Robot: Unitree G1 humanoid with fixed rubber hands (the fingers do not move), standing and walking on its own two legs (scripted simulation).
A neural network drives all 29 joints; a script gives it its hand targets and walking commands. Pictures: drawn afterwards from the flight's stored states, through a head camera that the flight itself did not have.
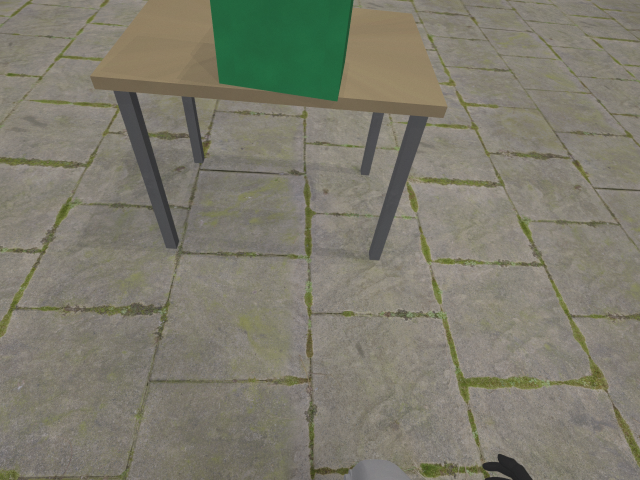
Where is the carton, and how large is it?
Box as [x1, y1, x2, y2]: [210, 0, 353, 100]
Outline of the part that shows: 210,0 218,75 220,83 337,100 345,57 353,0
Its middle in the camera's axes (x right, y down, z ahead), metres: -0.08 -0.55 +0.96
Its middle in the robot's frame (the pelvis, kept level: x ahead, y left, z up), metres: +1.10 +0.04 +0.08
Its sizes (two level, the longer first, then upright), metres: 0.305 0.218 0.255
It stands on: a table, 0.71 m high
